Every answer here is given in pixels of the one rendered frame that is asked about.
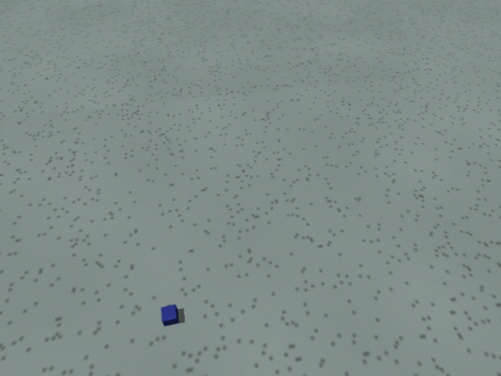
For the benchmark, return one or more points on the cube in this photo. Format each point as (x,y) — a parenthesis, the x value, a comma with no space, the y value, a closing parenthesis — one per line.
(169,315)

